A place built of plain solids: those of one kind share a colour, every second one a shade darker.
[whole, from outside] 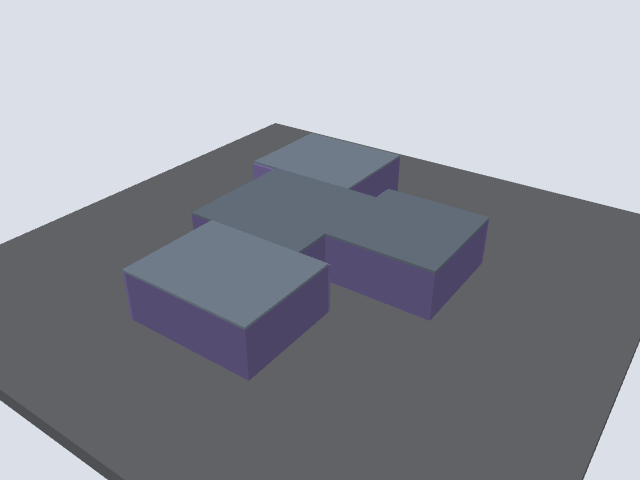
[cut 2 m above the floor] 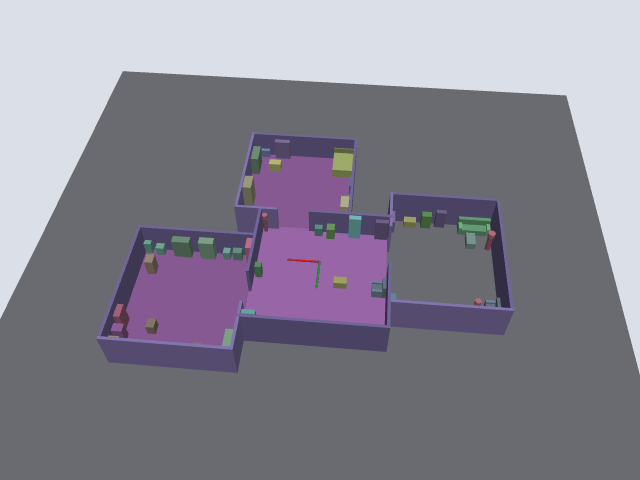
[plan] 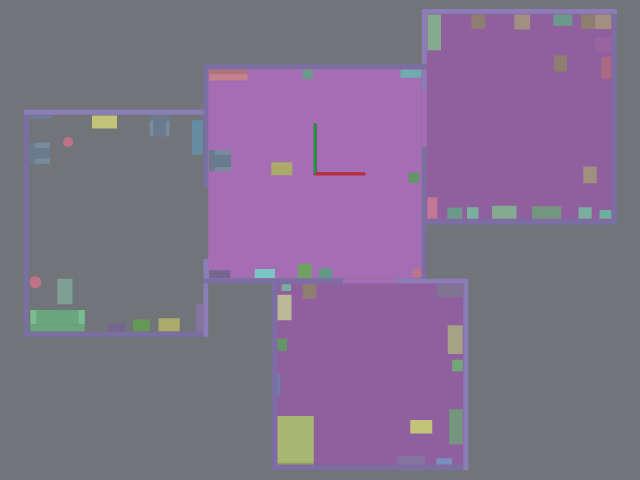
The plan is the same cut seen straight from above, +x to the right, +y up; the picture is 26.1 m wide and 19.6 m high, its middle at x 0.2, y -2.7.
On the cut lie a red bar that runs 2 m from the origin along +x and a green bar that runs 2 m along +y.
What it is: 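One storey of an old house, long lived in; a hub and three side rooms behind broad openings; a side room's floor lies below the hub's by a bare drop, by one riser or not at all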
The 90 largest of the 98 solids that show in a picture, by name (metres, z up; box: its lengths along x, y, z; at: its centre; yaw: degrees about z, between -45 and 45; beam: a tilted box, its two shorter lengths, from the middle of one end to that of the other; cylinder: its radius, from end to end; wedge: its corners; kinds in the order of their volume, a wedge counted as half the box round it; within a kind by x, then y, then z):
{
 "floor_1": {"box": [8.72, 8.56, 0.8], "at": [0.0, 0.0, 0.35]},
 "floor_2": {"box": [2.16, 0.2, 0.8], "at": [2.21, -4.38, 0.35]},
 "floor_3": {"box": [7.62, 7.42, 0.8], "at": [2.25, -8.19, 0.35]},
 "floor_4": {"box": [0.2, 2.26, 0.61], "at": [4.46, 2.23, 0.26]},
 "floor_5": {"box": [7.57, 8.4, 0.61], "at": [8.34, 2.33, 0.26]},
 "wall_1": {"box": [0.2, 8.87, 3.4], "at": [-11.8, -2.02, 1.65]},
 "wall_2": {"box": [7.34, 0.2, 3.4], "at": [-8.23, -6.55, 1.65]},
 "wall_3": {"box": [7.34, 0.2, 3.4], "at": [-8.23, 2.52, 1.65]},
 "wall_4": {"box": [0.2, 2.17, 3.4], "at": [-4.46, -5.57, 1.65]},
 "wall_5": {"box": [0.2, 0.82, 3.4], "at": [-4.46, -3.87, 1.65]},
 "wall_6": {"box": [0.2, 4.8, 3.4], "at": [-4.46, 1.88, 1.65]},
 "wall_7": {"box": [5.69, 0.2, 3.4], "at": [-1.71, -4.38, 1.65]},
 "wall_8": {"box": [0.2, 7.62, 3.4], "at": [-1.67, -8.29, 1.65]},
 "wall_9": {"box": [9.12, 0.2, 3.4], "at": [0.0, 4.38, 1.65]},
 "wall_10": {"box": [7.62, 0.2, 3.4], "at": [2.25, -11.99, 1.65]},
 "wall_11": {"box": [1.26, 0.2, 3.4], "at": [3.93, -4.38, 1.65]},
 "wall_12": {"box": [0.2, 5.37, 3.4], "at": [4.46, -1.59, 1.65]},
 "wall_13": {"box": [0.2, 0.92, 3.4], "at": [4.46, 3.82, 1.65]},
 "wall_14": {"box": [0.2, 2.26, 3.4], "at": [4.46, 5.61, 1.65]},
 "wall_15": {"box": [1.7, 0.2, 3.4], "at": [5.41, -4.38, 1.65]},
 "wall_16": {"box": [0.2, 7.62, 3.4], "at": [6.16, -8.29, 1.65]},
 "wall_17": {"box": [7.77, 0.2, 3.4], "at": [8.44, -1.96, 1.65]},
 "wall_18": {"box": [7.77, 0.2, 3.4], "at": [8.44, 6.63, 1.65]},
 "wall_19": {"box": [0.2, 8.4, 3.4], "at": [12.23, 2.33, 1.65]},
 "roof_1": {"box": [7.34, 9.27, 0.16], "at": [-8.23, -2.02, 3.43]},
 "roof_2": {"box": [9.12, 8.96, 0.16], "at": [0.0, 0.0, 3.43]},
 "roof_3": {"box": [8.02, 7.62, 0.16], "at": [2.25, -8.29, 3.43]},
 "roof_4": {"box": [7.77, 8.8, 0.16], "at": [8.44, 2.33, 3.43]},
 "clothes_rail_1": {"box": [0.56, 1.46, 1.65], "at": [4.87, 5.78, 1.39]},
 "clothes_rail_2": {"box": [0.56, 1.43, 1.55], "at": [5.75, -10.33, 1.53]},
 "clothes_rail_3": {"box": [1.0, 0.54, 1.64], "at": [7.73, -1.57, 1.38]},
 "clothes_rail_4": {"box": [1.19, 0.51, 1.56], "at": [9.45, -1.58, 1.35]},
 "wardrobe_1": {"box": [0.58, 1.04, 1.99], "at": [-1.25, -5.46, 1.75]},
 "wardrobe_2": {"box": [0.62, 1.18, 2.14], "at": [5.72, -6.77, 1.83]},
 "carton_stack_1": {"box": [0.57, 0.59, 1.08], "at": [-0.22, -4.8, 1.29]},
 "carton_stack_2": {"box": [0.57, 0.58, 1.3], "at": [6.67, 6.22, 1.21]},
 "carton_stack_3": {"box": [0.64, 0.61, 0.69], "at": [8.45, 6.2, 0.91]},
 "carton_stack_4": {"box": [0.52, 0.66, 0.74], "at": [10.03, 4.51, 0.94]},
 "carton_stack_5": {"box": [0.58, 0.59, 1.07], "at": [11.14, 6.21, 1.1]},
 "carton_stack_6": {"box": [0.56, 0.69, 1.27], "at": [11.23, -0.04, 1.2]},
 "carton_stack_7": {"box": [0.66, 0.59, 1.28], "at": [11.77, 6.21, 1.2]},
 "bed_1": {"box": [1.49, 0.07, 1.12], "at": [-0.8, -11.83, 1.31]},
 "bed_2": {"box": [1.49, 1.92, 0.69], "at": [-0.8, -10.84, 1.1]},
 "bookcase_1": {"box": [0.71, 0.32, 1.55], "at": [-8.1, -6.26, 0.73]},
 "bookcase_2": {"box": [0.28, 1.1, 1.13], "at": [-4.73, -5.87, 0.52]},
 "bookcase_3": {"box": [0.87, 0.32, 1.72], "at": [-3.9, -4.09, 1.61]},
 "bookcase_4": {"box": [1.13, 0.35, 1.63], "at": [3.91, -11.69, 1.57]},
 "armchair_1": {"box": [0.22, 0.86, 0.98], "at": [-11.56, 0.84, 0.44]},
 "armchair_2": {"box": [0.63, 0.65, 0.52], "at": [-11.14, 0.73, 0.21]},
 "armchair_3": {"box": [0.63, 0.21, 0.66], "at": [-11.14, 1.16, 0.28]},
 "armchair_4": {"box": [0.66, 0.64, 0.54], "at": [-6.43, 1.84, 0.22]},
 "armchair_5": {"box": [0.81, 0.23, 0.98], "at": [-6.35, 2.27, 0.44]},
 "armchair_6": {"box": [0.24, 0.87, 1.02], "at": [-4.21, 0.54, 1.26]},
 "armchair_7": {"box": [0.66, 0.69, 0.49], "at": [-3.77, 0.45, 1.0]},
 "armchair_8": {"box": [0.66, 0.18, 0.64], "at": [-3.77, 0.89, 1.07]},
 "sofa_1": {"box": [0.26, 0.59, 0.72], "at": [-11.5, -5.85, 0.31]},
 "sofa_2": {"box": [2.23, 0.28, 1.03], "at": [-10.52, -6.28, 0.47]},
 "sofa_3": {"box": [1.97, 0.59, 0.54], "at": [-10.39, -5.85, 0.22]},
 "trunk_1": {"box": [1.03, 0.54, 0.73], "at": [-8.6, 2.12, 0.32]},
 "trunk_2": {"box": [0.87, 0.53, 0.63], "at": [-5.96, -6.16, 0.27]},
 "trunk_3": {"box": [0.85, 0.53, 0.56], "at": [-1.36, 0.21, 1.03]},
 "trunk_4": {"box": [0.89, 0.55, 0.72], "at": [4.33, -10.32, 1.11]},
 "metal_shelving_1": {"box": [0.4, 0.88, 1.92], "at": [4.79, -1.4, 1.53]},
 "metal_shelving_2": {"box": [0.4, 0.91, 1.62], "at": [11.9, 4.34, 1.37]},
 "coat_rack_1": {"box": [0.83, 0.37, 1.96], "at": [-2.06, -4.07, 1.73]},
 "coat_rack_2": {"box": [0.85, 0.33, 2.06], "at": [3.91, 4.08, 1.78]},
 "tall_odds_1": {"box": [0.4, 0.28, 1.4], "at": [-1.18, -4.64, 1.45]},
 "tall_odds_2": {"box": [0.42, 0.38, 1.11], "at": [-0.29, 4.06, 1.31]},
 "tall_odds_3": {"box": [0.61, 0.47, 0.79], "at": [5.71, -1.6, 0.96]},
 "tall_odds_4": {"box": [0.48, 0.48, 0.71], "at": [6.44, -1.6, 0.92]},
 "tall_odds_5": {"box": [0.78, 0.46, 0.74], "at": [10.11, 6.27, 0.93]},
 "tall_odds_6": {"box": [0.55, 0.48, 0.7], "at": [11.03, -1.6, 0.91]},
 "hall_bench_1": {"box": [1.58, 0.25, 0.99], "at": [-3.54, 3.94, 1.25]},
 "hall_bench_2": {"box": [1.58, 0.18, 1.65], "at": [-3.54, 4.16, 1.58]},
 "sideboard_1": {"box": [0.44, 1.4, 1.16], "at": [-4.81, 1.49, 0.53]},
 "chest_drawers_1": {"box": [1.07, 0.52, 1.09], "at": [5.49, -4.77, 1.3]},
 "side_table_1": {"box": [0.39, 0.51, 0.82], "at": [-1.34, -6.98, 1.16]},
 "side_table_2": {"box": [0.43, 0.43, 1.12], "at": [4.04, -0.16, 1.31]},
 "side_table_3": {"box": [0.43, 0.47, 0.78], "at": [5.82, -7.82, 1.15]},
 "washing_machine_1": {"box": [0.66, 0.56, 1.22], "at": [11.77, 5.29, 1.17]},
 "tv_unit_1": {"box": [0.7, 0.48, 1.29], "at": [-7.1, -6.18, 0.59]},
 "coffee_table_1": {"box": [0.62, 1.04, 0.59], "at": [-10.21, -4.8, 0.25]},
 "crate_stack_1": {"box": [0.54, 0.39, 0.77], "at": [0.43, -4.05, 1.14]},
 "crate_stack_2": {"box": [0.49, 0.36, 0.93], "at": [11.86, -1.66, 1.03]},
 "highchair_pram_1": {"box": [0.56, 0.59, 0.97], "at": [-0.42, -3.96, 1.24]},
 "radiator_1": {"box": [0.84, 0.11, 0.75], "at": [-11.19, 2.33, 0.32]},
 "radiator_2": {"box": [0.11, 0.93, 0.85], "at": [-1.48, -8.63, 1.18]},
 "radiator_3": {"box": [0.64, 0.26, 0.62], "at": [5.27, -11.74, 1.07]},
 "floor_lamp_round_1": {"cylinder": 0.19, "from": [-11.42, -4.43, 0.0], "to": [-11.42, -4.43, 1.36]},
 "floor_lamp_round_2": {"cylinder": 0.13, "from": [4.15, -4.07, 0.75], "to": [4.15, -4.07, 2.06]}
}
